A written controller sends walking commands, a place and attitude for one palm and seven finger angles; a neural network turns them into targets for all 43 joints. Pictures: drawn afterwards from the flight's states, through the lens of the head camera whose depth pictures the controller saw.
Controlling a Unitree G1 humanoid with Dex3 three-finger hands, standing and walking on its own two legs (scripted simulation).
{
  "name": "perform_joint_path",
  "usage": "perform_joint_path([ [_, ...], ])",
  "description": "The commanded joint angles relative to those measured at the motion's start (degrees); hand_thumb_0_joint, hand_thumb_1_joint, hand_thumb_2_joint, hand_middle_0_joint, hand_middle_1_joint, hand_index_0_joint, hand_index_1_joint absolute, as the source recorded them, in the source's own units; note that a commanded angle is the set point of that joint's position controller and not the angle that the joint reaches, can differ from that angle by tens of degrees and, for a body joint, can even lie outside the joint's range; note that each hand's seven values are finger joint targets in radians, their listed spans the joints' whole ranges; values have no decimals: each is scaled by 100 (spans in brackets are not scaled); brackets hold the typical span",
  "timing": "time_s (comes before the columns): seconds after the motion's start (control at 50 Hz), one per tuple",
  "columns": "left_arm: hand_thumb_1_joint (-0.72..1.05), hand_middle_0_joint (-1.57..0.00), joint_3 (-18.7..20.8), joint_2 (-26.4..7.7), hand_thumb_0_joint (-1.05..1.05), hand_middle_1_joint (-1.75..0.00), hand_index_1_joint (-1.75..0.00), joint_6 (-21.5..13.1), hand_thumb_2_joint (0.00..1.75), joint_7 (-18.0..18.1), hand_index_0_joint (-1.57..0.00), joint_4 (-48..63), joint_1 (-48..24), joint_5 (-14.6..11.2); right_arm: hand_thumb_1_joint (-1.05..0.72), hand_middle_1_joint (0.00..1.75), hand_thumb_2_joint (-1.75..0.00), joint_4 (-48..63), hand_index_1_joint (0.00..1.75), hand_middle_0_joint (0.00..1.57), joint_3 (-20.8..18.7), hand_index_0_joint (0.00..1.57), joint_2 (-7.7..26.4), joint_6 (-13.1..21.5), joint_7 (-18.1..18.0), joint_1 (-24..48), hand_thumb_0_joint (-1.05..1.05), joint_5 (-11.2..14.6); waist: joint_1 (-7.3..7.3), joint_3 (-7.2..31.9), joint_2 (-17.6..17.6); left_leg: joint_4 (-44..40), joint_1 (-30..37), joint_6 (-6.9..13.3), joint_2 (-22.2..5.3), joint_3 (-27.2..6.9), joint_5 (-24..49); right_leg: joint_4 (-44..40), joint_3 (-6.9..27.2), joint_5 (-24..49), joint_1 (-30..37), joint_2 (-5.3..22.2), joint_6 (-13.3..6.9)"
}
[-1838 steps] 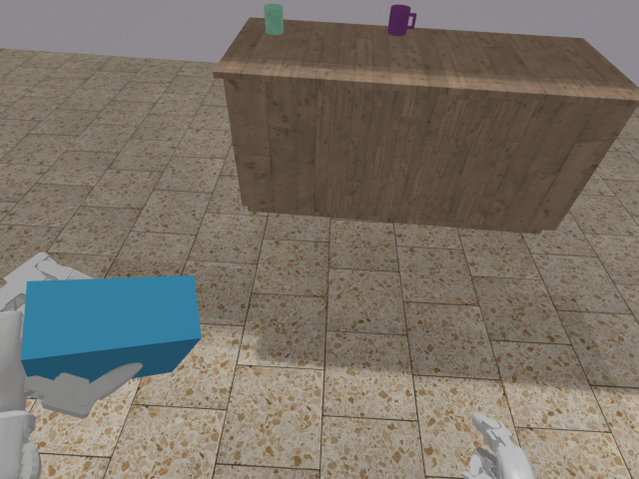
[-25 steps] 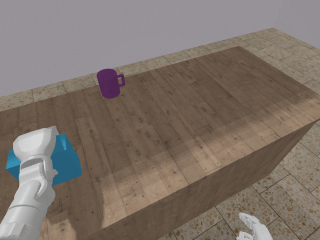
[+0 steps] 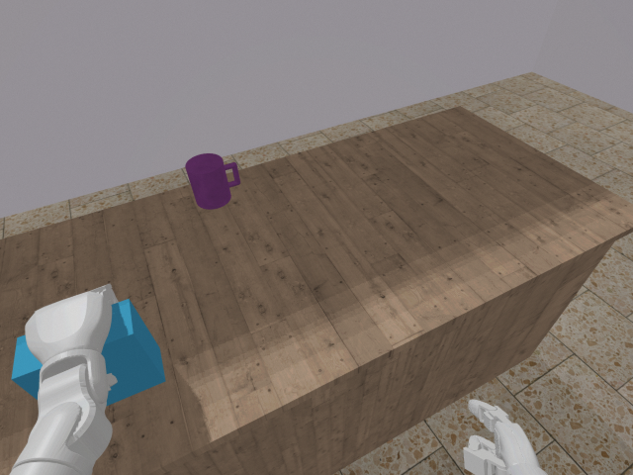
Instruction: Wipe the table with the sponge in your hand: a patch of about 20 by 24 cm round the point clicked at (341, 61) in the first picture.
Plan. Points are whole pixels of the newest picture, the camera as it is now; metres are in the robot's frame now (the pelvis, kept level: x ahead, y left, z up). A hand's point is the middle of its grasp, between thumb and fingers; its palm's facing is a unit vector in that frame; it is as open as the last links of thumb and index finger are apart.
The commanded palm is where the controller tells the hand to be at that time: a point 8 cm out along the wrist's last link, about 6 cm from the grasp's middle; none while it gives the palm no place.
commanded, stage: wipe back along the first lane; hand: left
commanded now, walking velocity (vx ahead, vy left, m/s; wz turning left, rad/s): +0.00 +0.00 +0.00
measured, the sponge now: (104, 369) +0.24 +0.34 -0.02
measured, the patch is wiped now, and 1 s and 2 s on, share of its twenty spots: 1.00 1.00 1.00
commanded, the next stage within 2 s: lift the sponge slowly off the table in 1.76 s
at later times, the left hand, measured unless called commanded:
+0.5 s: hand (98, 380) +0.21 +0.30 +0.03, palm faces +0.01 -0.04 -1.00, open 9.9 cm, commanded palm +0.16 +0.27 +0.06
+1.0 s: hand (102, 398) +0.19 +0.29 +0.03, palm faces +0.03 -0.07 -1.00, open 9.9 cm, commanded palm +0.14 +0.27 +0.06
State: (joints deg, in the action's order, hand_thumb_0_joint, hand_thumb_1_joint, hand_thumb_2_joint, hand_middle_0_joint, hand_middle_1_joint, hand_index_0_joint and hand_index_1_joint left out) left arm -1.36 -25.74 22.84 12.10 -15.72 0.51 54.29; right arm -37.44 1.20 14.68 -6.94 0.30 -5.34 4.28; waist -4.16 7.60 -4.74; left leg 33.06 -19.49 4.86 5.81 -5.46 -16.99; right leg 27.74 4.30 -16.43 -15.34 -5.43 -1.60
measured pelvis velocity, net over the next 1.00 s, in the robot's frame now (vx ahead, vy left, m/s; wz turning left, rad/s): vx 0.00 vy -0.01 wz -0.02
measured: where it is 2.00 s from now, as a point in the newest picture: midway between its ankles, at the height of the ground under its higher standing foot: outside the picture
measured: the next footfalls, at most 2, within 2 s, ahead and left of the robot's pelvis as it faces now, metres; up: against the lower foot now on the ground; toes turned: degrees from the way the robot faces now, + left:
none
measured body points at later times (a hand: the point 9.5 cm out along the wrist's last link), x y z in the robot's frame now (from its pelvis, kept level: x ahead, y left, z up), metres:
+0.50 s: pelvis +0.00 -0.01 +0.00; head -0.02 -0.04 +0.45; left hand +0.20 +0.30 +0.09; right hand +0.23 -0.24 -0.08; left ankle -0.01 +0.06 -0.73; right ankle -0.03 -0.12 -0.73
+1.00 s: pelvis +0.00 -0.01 +0.00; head -0.03 -0.04 +0.45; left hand +0.18 +0.28 +0.09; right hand +0.24 -0.22 -0.07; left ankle -0.01 +0.06 -0.73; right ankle -0.03 -0.12 -0.73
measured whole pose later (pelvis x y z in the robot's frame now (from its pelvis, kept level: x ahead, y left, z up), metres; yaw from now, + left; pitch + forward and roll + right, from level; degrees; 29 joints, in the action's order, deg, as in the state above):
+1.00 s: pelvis +0.00 -0.01 +0.00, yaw -1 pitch +1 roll -2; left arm -4.4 -22.7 27.2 13.8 3.7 19.4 53.9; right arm -37.1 1.3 14.1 -6.7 0.6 -2.1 4.4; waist -5.2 7.1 -5.2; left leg 33.0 -15.5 4.1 4.8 -4.3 -17.9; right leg 28.7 5.5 -17.1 -12.2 -6.4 -2.5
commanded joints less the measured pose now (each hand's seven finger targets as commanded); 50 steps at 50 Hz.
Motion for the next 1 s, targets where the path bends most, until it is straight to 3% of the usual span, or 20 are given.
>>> perform_joint_path([
  [0.0,10,-120,124,-422,0,-160,-160,21,130,-304,-120,339,180,-293,-90,30,-90,917,30,20,-226,20,720,303,-76,1039,0,30,-42,405,587,-456,352,-242,-442,-222,1591,-216,-168,1596,322,132,-344],
  [0.08,10,-120,34,-226,0,-160,-160,-5,130,-292,-120,626,583,-366,-90,30,-90,980,30,20,-232,20,676,341,-66,1115,0,29,-67,342,586,-425,336,-211,-410,-179,1602,-214,-111,1755,386,140,-333],
  [0.12,10,-120,251,-467,0,-160,-160,17,130,-256,-120,768,658,-374,-90,30,-90,942,30,20,-242,20,713,344,-59,1135,0,15,-110,429,563,-411,372,-207,-401,-179,1637,-201,-31,1934,468,148,-340],
  [0.14,10,-120,113,-268,0,-160,-160,10,130,-254,-120,845,805,-430,-90,30,-90,991,30,20,-243,20,667,353,-61,1156,0,17,-87,417,606,-386,320,-188,-370,-121,1589,-192,-38,1972,542,162,-317],
  [0.18,10,-120,255,-368,0,-160,-160,18,130,-241,-120,801,1085,-463,-90,30,-90,958,30,20,-226,20,674,357,-80,1191,0,31,-125,371,776,-374,283,-182,-351,-118,1571,-199,8,2070,591,168,-302],
  [0.22,10,-120,290,-379,0,-160,-160,16,130,-213,-120,1092,1154,-473,-90,30,-90,958,30,20,-249,20,682,365,-69,1229,0,14,-144,394,614,-374,373,-189,-372,-122,1665,-189,60,2196,561,168,-322],
  [0.28,10,-120,110,-157,0,-160,-160,61,130,-204,-120,1166,1357,-495,-90,30,-90,982,30,20,-235,20,653,371,-63,1285,0,27,-101,225,691,-362,312,-182,-354,-88,1620,-200,50,2191,529,163,-300],
  [0.32,10,-120,267,-360,0,-160,-160,110,130,-179,-120,1380,1412,-485,-90,30,-90,981,30,20,-244,20,680,370,-62,1341,0,19,-157,263,557,-398,389,-185,-377,-142,1568,-208,80,2068,506,158,-315],
  [0.34,10,-120,33,-86,0,-160,-160,124,130,-173,-120,1408,1441,-497,-90,30,-90,1023,30,20,-243,20,632,377,-63,1337,0,28,-107,196,514,-400,339,-175,-366,-108,1509,-205,37,1934,474,152,-307],
  [0.42,10,-120,72,-145,0,-160,-160,193,130,-142,-120,1510,1632,-452,-90,30,-90,999,30,20,-252,20,656,386,-62,1415,0,25,-167,218,639,-406,427,-186,-392,-151,1488,-219,90,1879,426,130,-324],
  [0.5,10,-120,-231,177,0,-160,-160,259,130,-143,-120,1609,1785,-466,-90,30,-90,1046,30,20,-232,20,599,381,-59,1476,0,38,-143,223,720,-405,460,-186,-407,-166,1473,-216,-2,1804,389,133,-300],
  [0.52,10,-120,-67,-14,0,-160,-160,260,130,-123,-120,1704,1751,-462,-90,30,-90,1025,30,20,-253,20,635,375,-60,1475,0,27,-160,244,686,-426,485,-194,-432,-187,1464,-199,54,1796,387,120,-318],
  [0.54,10,-120,-255,224,0,-160,-160,264,130,-115,-120,1807,1895,-491,-90,30,-90,1093,30,20,-253,20,579,383,-56,1499,0,33,-143,237,633,-418,446,-186,-417,-160,1406,-181,6,1667,400,125,-303],
  [0.6,10,-120,-328,242,0,-160,-160,357,130,-130,-120,1772,1805,-492,-90,30,-90,1067,30,20,-214,20,590,369,-70,1552,0,41,-127,93,781,-451,449,-176,-419,-157,1286,-254,7,1588,327,119,-291],
  [0.62,10,-120,-182,43,0,-160,-160,380,130,-124,-120,1828,1685,-476,-90,30,-90,1037,30,20,-230,20,622,356,-81,1558,0,37,-138,53,679,-487,460,-179,-435,-184,1209,-264,83,1465,295,107,-311],
  [0.8,10,-120,-538,377,0,-160,-160,457,130,-195,-120,2067,2307,-462,-90,30,-90,1099,30,20,-179,20,545,353,-6,1683,0,58,-174,75,704,-444,555,-186,-445,-197,1428,-207,-2,1614,362,98,-307],
  [0.84,10,-120,-531,394,0,-160,-160,449,130,-176,-120,2310,2231,-483,-90,30,-90,1147,30,20,-208,20,535,354,13,1655,0,39,-148,111,582,-456,539,-180,-471,-198,1421,-168,-4,1567,347,87,-315],
  [0.88,10,-120,-425,331,0,-160,-160,467,130,-150,-120,2130,2323,-490,-90,30,-90,1092,30,20,-191,20,541,347,1,1658,0,44,-158,-13,802,-448,475,-183,-450,-187,1346,-209,21,1552,327,72,-307],
  [0.92,10,-120,-283,93,0,-160,-160,507,130,-126,-120,2270,2119,-454,-90,30,-90,1069,30,20,-189,20,587,331,-20,1684,0,19,-188,-20,647,-482,542,-189,-466,-212,1327,-222,75,1547,304,72,-321],
  [0.98,10,-120,-359,244,0,-160,-160,558,130,-123,-120,2026,2042,-450,-90,30,-90,1048,30,20,-171,20,555,325,-48,1646,0,47,-146,-94,734,-494,467,-181,-440,-181,1229,-261,49,1382,292,70,-311],
])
